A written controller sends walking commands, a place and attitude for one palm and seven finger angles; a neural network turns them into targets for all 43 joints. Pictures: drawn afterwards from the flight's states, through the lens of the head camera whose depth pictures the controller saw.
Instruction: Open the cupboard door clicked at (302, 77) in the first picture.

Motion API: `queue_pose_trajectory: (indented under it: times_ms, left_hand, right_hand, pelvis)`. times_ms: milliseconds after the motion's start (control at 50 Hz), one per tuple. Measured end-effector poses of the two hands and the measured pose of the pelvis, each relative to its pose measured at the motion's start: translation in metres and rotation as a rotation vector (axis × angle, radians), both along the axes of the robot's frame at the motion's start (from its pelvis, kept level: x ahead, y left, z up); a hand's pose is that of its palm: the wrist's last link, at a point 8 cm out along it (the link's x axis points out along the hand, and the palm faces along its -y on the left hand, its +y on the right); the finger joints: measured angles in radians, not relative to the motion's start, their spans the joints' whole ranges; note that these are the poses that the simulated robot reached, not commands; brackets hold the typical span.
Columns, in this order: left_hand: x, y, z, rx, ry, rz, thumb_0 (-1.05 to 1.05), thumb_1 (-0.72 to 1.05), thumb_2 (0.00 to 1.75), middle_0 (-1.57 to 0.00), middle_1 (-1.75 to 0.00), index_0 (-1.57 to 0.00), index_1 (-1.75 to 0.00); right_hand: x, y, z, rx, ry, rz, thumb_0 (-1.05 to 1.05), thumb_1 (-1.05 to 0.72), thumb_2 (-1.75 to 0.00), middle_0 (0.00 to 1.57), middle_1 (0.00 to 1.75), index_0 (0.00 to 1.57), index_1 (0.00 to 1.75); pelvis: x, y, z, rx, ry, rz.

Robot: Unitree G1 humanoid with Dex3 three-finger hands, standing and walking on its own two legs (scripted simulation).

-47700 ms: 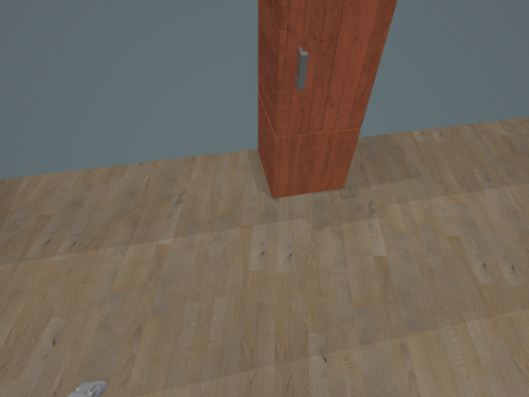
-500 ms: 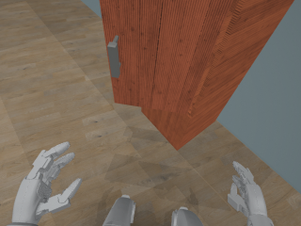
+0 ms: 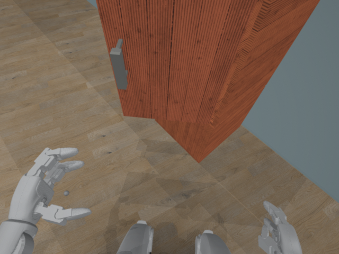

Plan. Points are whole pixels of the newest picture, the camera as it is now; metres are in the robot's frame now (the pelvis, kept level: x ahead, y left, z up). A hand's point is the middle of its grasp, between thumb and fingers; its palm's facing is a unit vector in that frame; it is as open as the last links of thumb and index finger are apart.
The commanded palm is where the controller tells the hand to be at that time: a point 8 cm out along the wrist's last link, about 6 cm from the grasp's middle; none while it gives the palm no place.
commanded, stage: raise the hand with hooked fingers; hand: left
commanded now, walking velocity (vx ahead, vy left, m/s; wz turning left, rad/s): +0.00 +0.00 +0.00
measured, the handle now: (121, 64) +0.59 +0.19 +0.06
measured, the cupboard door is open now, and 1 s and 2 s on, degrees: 43 43 43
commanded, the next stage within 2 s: move the hooked fingers beside the handle in 1.04 s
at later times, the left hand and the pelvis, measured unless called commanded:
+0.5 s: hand (49, 164) +0.27 +0.26 +0.07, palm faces +0.01 -1.00 -0.08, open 14.0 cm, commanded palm +0.25 +0.31 +0.07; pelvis -0.01 -0.01 +0.01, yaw +0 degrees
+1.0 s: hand (57, 158) +0.29 +0.25 +0.07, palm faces -0.02 -1.00 -0.05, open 14.0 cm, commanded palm +0.27 +0.30 +0.07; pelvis +0.00 -0.01 +0.02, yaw -1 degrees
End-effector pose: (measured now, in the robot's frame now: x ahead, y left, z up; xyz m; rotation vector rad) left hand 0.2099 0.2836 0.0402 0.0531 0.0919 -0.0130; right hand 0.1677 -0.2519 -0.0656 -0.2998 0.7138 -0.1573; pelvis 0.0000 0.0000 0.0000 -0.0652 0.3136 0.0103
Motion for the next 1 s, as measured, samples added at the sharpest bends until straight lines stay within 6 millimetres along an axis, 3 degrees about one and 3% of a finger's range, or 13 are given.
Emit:
queue_pose_trajectory:
  times_ms: [60, 200, 280, 360, 520, 660, 840, 1000]
  left_hand:
    - [0.006, -0.002, 0.001, -0.011, 0.014, -0.045, 0.00, -0.21, 0.42, -0.28, -1.01, -0.28, -1.01]
    - [0.012, 0.016, 0.040, 0.032, -0.119, 0.038, -0.01, -0.37, 0.35, -0.30, -1.12, -0.29, -1.11]
    - [0.016, 0.027, 0.029, 0.022, -0.045, 0.056, -0.01, -0.43, 0.32, -0.30, -1.16, -0.30, -1.16]
    - [0.021, 0.026, 0.017, 0.004, 0.025, 0.014, -0.01, -0.47, 0.31, -0.30, -1.18, -0.30, -1.18]
    - [0.043, 0.034, 0.040, 0.023, -0.105, 0.021, -0.01, -0.49, 0.30, -0.30, -1.20, -0.30, -1.20]
    - [0.054, 0.036, 0.033, -0.001, 0.000, -0.003, -0.01, -0.50, 0.30, -0.30, -1.20, -0.30, -1.20]
    - [0.057, 0.027, 0.034, 0.000, -0.079, 0.024, -0.01, -0.50, 0.30, -0.30, -1.20, -0.30, -1.20]
    - [0.058, 0.025, 0.032, 0.001, -0.037, -0.007, -0.01, -0.50, 0.30, -0.30, -1.20, -0.30, -1.20]
  right_hand:
    - [0.003, 0.000, 0.009, -0.010, -0.029, -0.002, 0.02, -0.90, -0.90, 0.20, 0.30, 0.20, 0.30]
    - [0.005, 0.011, 0.022, 0.021, -0.063, 0.016, 0.02, -0.90, -0.90, 0.20, 0.30, 0.20, 0.30]
    - [0.001, 0.014, 0.019, 0.039, -0.047, 0.033, 0.02, -0.90, -0.90, 0.20, 0.30, 0.20, 0.30]
    - [-0.008, 0.012, 0.016, 0.033, -0.021, 0.033, 0.02, -0.90, -0.90, 0.21, 0.30, 0.21, 0.30]
    - [-0.028, -0.001, 0.012, 0.007, 0.032, -0.001, 0.02, -0.90, -0.90, 0.21, 0.30, 0.21, 0.30]
    - [-0.037, -0.012, 0.013, 0.009, 0.056, -0.035, 0.02, -0.90, -0.90, 0.21, 0.30, 0.21, 0.30]
    - [-0.033, -0.018, 0.013, -0.004, 0.059, -0.031, 0.02, -0.90, -0.90, 0.20, 0.30, 0.20, 0.30]
    - [-0.021, -0.013, 0.014, 0.015, 0.041, -0.023, 0.02, -0.90, -0.90, 0.20, 0.30, 0.20, 0.30]
  pelvis:
    - [-0.001, 0.001, 0.002, -0.002, -0.008, -0.004]
    - [-0.002, 0.000, 0.012, 0.000, -0.028, 0.000]
    - [-0.005, -0.001, 0.012, 0.002, -0.031, 0.005]
    - [-0.007, -0.002, 0.013, 0.003, -0.034, 0.003]
    - [-0.008, -0.007, 0.015, 0.006, -0.039, -0.004]
    - [-0.004, -0.008, 0.019, 0.013, -0.030, -0.013]
    - [0.000, -0.011, 0.017, 0.019, -0.022, -0.019]
    - [0.003, -0.012, 0.018, 0.018, -0.021, -0.017]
